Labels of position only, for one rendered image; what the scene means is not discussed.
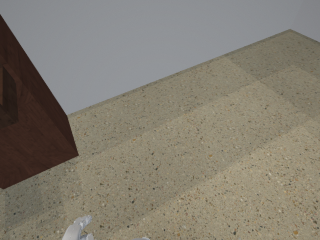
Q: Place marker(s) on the cabinet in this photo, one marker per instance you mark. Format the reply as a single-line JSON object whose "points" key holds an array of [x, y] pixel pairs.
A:
{"points": [[42, 138]]}

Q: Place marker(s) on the drawer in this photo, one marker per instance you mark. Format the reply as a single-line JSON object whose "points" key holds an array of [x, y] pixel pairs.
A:
{"points": [[8, 99]]}

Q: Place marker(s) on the robot left hand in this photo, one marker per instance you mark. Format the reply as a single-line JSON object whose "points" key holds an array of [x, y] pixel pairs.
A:
{"points": [[73, 232]]}

